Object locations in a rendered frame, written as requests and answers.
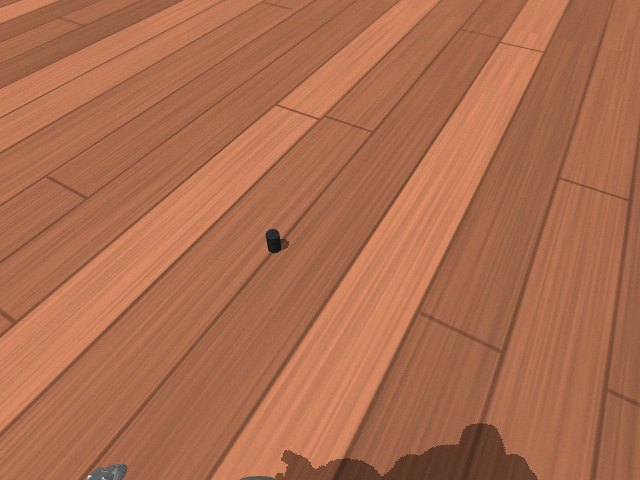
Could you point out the can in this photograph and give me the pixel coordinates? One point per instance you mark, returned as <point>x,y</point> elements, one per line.
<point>273,240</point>

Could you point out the left robot hand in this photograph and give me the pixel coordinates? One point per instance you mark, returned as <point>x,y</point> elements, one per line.
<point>112,472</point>

